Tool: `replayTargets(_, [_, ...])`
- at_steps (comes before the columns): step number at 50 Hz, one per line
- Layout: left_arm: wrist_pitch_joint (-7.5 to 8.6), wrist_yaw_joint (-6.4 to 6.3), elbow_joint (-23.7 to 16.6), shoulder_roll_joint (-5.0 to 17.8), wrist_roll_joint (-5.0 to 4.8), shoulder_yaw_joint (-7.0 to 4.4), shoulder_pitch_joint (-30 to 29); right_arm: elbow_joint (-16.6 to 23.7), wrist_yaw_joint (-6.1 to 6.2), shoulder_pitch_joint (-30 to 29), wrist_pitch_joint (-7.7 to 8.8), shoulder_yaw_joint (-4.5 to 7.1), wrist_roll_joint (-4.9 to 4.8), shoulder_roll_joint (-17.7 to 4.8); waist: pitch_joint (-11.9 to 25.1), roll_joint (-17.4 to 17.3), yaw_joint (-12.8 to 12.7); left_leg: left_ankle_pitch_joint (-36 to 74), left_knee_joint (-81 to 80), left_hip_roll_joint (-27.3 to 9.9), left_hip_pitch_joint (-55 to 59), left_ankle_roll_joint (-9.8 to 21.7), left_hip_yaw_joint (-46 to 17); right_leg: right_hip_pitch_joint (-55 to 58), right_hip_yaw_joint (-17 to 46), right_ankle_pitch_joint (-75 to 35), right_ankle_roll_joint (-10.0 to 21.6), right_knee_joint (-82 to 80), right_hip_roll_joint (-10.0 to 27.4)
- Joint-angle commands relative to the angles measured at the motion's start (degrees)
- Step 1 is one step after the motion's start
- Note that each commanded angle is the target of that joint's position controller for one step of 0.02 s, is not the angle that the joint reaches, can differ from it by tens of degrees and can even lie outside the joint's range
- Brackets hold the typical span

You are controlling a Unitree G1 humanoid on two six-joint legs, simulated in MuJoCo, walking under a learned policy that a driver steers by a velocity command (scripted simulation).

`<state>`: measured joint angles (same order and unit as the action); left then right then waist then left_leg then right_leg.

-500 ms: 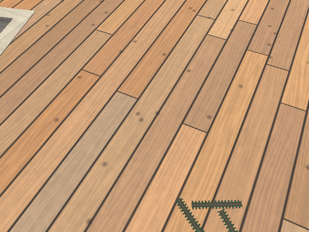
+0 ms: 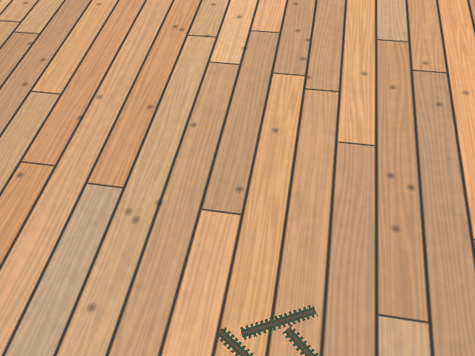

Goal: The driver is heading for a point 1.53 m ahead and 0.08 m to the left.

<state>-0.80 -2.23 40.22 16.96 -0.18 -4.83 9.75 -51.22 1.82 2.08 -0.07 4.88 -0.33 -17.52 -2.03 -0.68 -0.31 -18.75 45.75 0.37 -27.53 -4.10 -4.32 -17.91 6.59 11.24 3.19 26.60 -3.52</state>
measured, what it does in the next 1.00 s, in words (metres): walks ahead: left foot, then right foot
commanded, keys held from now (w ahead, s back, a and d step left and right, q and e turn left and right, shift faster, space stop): no key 0.48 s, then w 0.52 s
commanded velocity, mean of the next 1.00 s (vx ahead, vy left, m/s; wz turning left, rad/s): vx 0.16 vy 0.00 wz -0.11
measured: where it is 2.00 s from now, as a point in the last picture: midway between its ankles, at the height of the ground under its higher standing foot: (272, 256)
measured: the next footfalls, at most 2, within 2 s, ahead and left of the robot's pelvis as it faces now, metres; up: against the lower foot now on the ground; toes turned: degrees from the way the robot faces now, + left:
left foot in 0.12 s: +0.08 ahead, +0.14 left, +0.00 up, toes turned -2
right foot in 0.42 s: +0.03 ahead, -0.12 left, +0.00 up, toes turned -1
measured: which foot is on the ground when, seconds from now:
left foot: up 0.00-0.10, down 0.12-1.00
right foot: down 0.00-0.12, up 0.14-0.40, down 0.42-0.74, up 0.76-1.00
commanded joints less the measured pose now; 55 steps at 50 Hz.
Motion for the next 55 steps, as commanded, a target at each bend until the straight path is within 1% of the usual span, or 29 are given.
replayTargets(1, [0.2,0.04,-3.81,9.25,0.4,-2.17,-0.67,2.85,-0.53,0.02,0.98,0.72,-0.24,-4.74,8.27,9.79,-0.67,-0.97,-3.93,0.05,2.6,0.13,1.09,7.93,14.5,-17.46,10.0,-4.4,14.47])
replayTargets(5, [-0.46,-0.06,-3.92,7.81,-0.2,-0.97,-2.15,2.12,-1.74,4.17,2.03,0.42,0.06,-4.38,8.07,8.85,1.99,10.14,-22.1,0.02,13.06,3.04,2.85,6.68,14.89,-17.82,6.4,-0.09,11.73])
replayTargets(6, [-0.4,-0.21,-3.7,6.64,0.15,-0.54,-0.43,1.92,-1.8,5.5,2.16,0.8,0.87,-6.54,8.41,5.58,1.65,17.15,-24.99,-4.33,18.63,4.86,-0.82,3.51,13.22,-10.61,3.52,2.59,9.09])
replayTargets(7, [-0.12,-0.13,-3.83,3.86,1.3,0.29,2.26,2.53,-1.55,5.84,1.98,1.34,1.89,-10.54,9.49,-6.68,-0.96,30.39,-25.84,-15.23,24.29,9.15,-11.84,-2.97,6.1,6.32,-0.01,13.17,1.78])
replayTargets(8, [0.28,-0.09,-5.51,5.16,0.8,-0.28,1.27,1.9,-1.51,4.85,1.92,0.77,2.71,-9.81,6.96,-15.37,-1.6,35.03,-26.92,-22.8,20.27,19.68,-21.23,-8.96,1.68,24.63,-2.71,18.75,-2.25])
replayTargets(9, [0.47,-0.24,-4.7,9.27,0.55,-1.33,0.1,3.07,-1.42,3.72,2.33,0.37,2.5,-7.99,6.2,-10.89,0.31,32.1,-27.97,-23.04,18.85,22.4,-21.62,-9.5,2.93,26.17,-4.4,28.2,-0.19])
replayTargets(10, [0.39,-0.3,-4.13,10.4,-0.16,-2.07,-0.33,3.1,-1.11,3.06,2.47,0.48,1.8,-8.01,5.61,-8.58,0.37,30.18,-27.36,-20.35,19.73,20.76,-18.09,-11.18,2.94,23.83,-5.16,33.33,-0.18])
replayTargets(12, [-0.52,-0.73,-2.7,8.01,0.03,-1.82,0.62,3.2,-0.87,1.35,2.53,0.07,0.36,-6.91,4.46,-6.92,-0.28,28.75,-26.41,-16.82,20.32,17.49,-12.8,-11.87,3.84,19.5,-6.86,34.45,1.09])
replayTargets(15, [-0.55,-0.24,-2.1,2.83,-0.08,0.07,0.34,1.92,-0.6,1.24,1.41,-0.48,0.29,-5.3,5.09,-8.44,-0.3,30.98,-25.42,-11.66,19.71,15.25,-5.12,-4.91,-2.21,15.89,-8.19,21.58,3.0])
replayTargets(17, [-0.26,-0.05,-1.91,1.87,-0.42,0.64,-1.61,0.97,-0.53,3.52,0.7,-0.31,0.43,-6.14,5.79,-9.79,1.8,33.1,-24.51,-11.46,20.33,15.28,-4.69,-0.03,-4.9,13.56,-8.25,12.09,3.23])
replayTargets(20, [-0.42,0.12,0.43,3.77,-0.42,-0.02,1.57,0.1,-0.79,5.05,0.5,-0.69,-0.53,-6.21,5.3,-8.4,0.17,27.97,-22.92,-10.42,18.56,12.66,-4.67,9.76,-6.29,-2.31,-5.8,-7.19,2.6])
replayTargets(21, [-0.56,-0.08,0.06,5.91,0.15,-0.31,1.23,-0.14,-1.1,6.36,1.04,-1.13,-0.21,-5.29,6.03,-5.64,0.88,22.65,-22.79,-9.73,15.26,9.56,-4.55,14.93,-2.25,-9.3,-4.18,-7.42,5.71])
replayTargets(22, [-0.84,-0.45,-0.31,9.42,0.68,-0.9,1.74,0.18,-1.73,7.32,1.84,-1.55,1.23,-4.26,7.61,1.73,2.77,16.04,-19.58,-6.43,12.04,6.67,-0.9,18.45,2.6,-22.35,-1.61,-3.33,11.1])
replayTargets(23, [-0.73,0.34,0.71,7.84,1.14,-0.39,0.17,-0.53,-1.88,8.25,2.07,-1.94,1.08,-2.1,7.97,8.7,4.39,6.57,-21.59,-3.32,16.35,3.98,2.78,11.49,2.85,-14.36,1.55,-2.72,11.75])
replayTargets(25, [0.11,1.33,1.35,4.31,1.45,0.26,0.65,-1.31,-1.71,4.4,1.72,-1.6,1.05,-4.3,5.34,5.08,1.39,5.37,-19.38,-1.73,17.15,2.2,4.59,8.47,1.24,1.21,0.42,-4.78,8.29])
replayTargets(28, [0.88,1.04,2.83,8.27,0.32,-0.75,5.31,-0.7,-1.14,3.1,1.29,-1.48,-0.41,-3.54,-1.41,11.06,-0.74,-7.41,-8.9,1.65,6.55,3.76,8.67,5.78,10.04,29.14,4.23,-11.58,12.38])
replayTargets(31, [2.45,0.39,3.61,8.76,-0.09,-0.86,7.76,1.31,-1.97,0.37,3.54,-1.13,-1.67,-3.66,-6.74,14.34,-1.69,-10.64,-0.22,-1.78,-2.07,7.47,4.64,5.94,21.67,31.62,9.46,-16.84,20.19])
replayTargets(33, [3.08,0.35,2.94,8.15,-0.7,-0.75,5.81,0.96,-3.02,1.76,4.95,-1.06,-2.07,-3.57,-5.95,11.91,-0.31,-11.7,-4.25,-3.33,-1.17,9.67,4.12,7.64,19.01,25.62,8.64,-15.94,19.93])
replayTargets(35, [2.88,0.63,1.78,8.12,-1.55,-0.72,0.98,-2.56,-3.72,8.59,5.64,-0.77,-1.54,-3.09,-2.63,9.18,3.92,1.79,-15.87,-0.68,15.45,9.76,8.02,0.72,10.25,18.26,5.72,-12.75,14.88])
replayTargets(36, [2.83,0.73,1.57,6.9,-1.11,-0.46,0.48,-5.16,-3.79,13.56,5.5,-0.23,-1.01,-3.54,-0.62,7.88,5.74,6.27,-17.13,1.05,24.02,8.57,8.8,-3.28,6.56,15.43,4.38,-8.78,12.15])
replayTargets(37, [3.07,0.86,0.94,4.09,-0.59,0.35,-0.5,-6.88,-3.7,19.04,5.35,0.34,-0.78,-4.98,0.85,3.51,7.62,3.88,-19.44,-2.32,30.53,9.07,3.17,-8.02,2.17,12.3,2.17,0.12,8.85])
replayTargets(38, [3.7,0.85,-1.12,0.1,-0.27,1.42,-1.16,-7.19,-3.28,24.39,5.41,1.43,-0.71,-10.55,2.31,-11.69,8.31,-6.4,-29.93,-14.92,36.3,14.46,-18.45,-17.61,-6.01,14.05,-2.37,20.04,2.09])
replayTargets(39, [4.72,0.39,-2.59,2.58,-1.87,0.64,-1.11,-6.71,-3.78,24.83,5.98,1.44,0.17,-12.48,1.26,-15.81,8.0,-14.55,-37.01,-23.29,35.56,21.96,-37.03,-25.65,-2.44,23.95,-2.83,32.65,0.2])
replayTargets(40, [5.45,0.54,-1.86,4.86,-3.06,0.04,0.25,-5.19,-3.56,19.95,6.5,0.4,0.03,-9.33,-3.1,-9.65,5.4,-18.71,-36.99,-23.25,33.57,21.82,-34.43,-30.24,0.79,20.0,-1.64,38.55,4.46])
replayTargets(41, [5.95,1.0,-1.04,5.55,-2.82,-0.1,0.8,-3.92,-3.32,17.14,6.71,-0.26,-0.21,-6.78,-4.84,-7.26,4.34,-17.35,-36.82,-20.33,32.5,19.34,-27.91,-31.56,-0.11,13.82,-0.58,39.3,6.82])
replayTargets(44, [6.3,1.85,-0.67,4.53,-0.83,-0.44,-0.77,-2.97,-3.16,16.0,6.39,-1.27,0.17,-4.92,-3.56,-4.65,3.28,1.03,-37.79,-14.82,30.33,15.05,-14.35,-28.2,-2.67,2.08,-0.76,33.87,10.33])
replayTargets(47, [5.83,2.61,-1.86,2.05,-0.52,0.19,-3.53,-3.56,-2.38,19.05,5.81,-1.46,0.13,-5.64,-2.3,-3.91,3.87,18.37,-37.87,-12.53,30.38,15.1,-6.39,-26.9,-5.84,-3.38,-3.08,26.86,9.79])
replayTargets(50, [6.01,3.26,-4.0,-0.27,-0.91,1.38,-9.59,-3.3,-1.55,20.0,5.18,-1.51,0.14,-6.84,-3.45,-3.58,5.32,21.55,-39.06,-10.64,26.4,14.25,-1.3,-21.94,-8.1,-10.67,-4.12,14.44,8.24])
replayTargets(55, [6.52,4.87,-6.57,0.62,-1.6,1.74,-16.29,-4.17,-1.34,24.0,4.57,-1.34,-0.65,-7.39,-6.37,-4.1,6.26,22.16,-39.17,-13.6,28.63,14.4,-0.11,-18.5,-8.67,-14.32,-2.46,4.48,6.28])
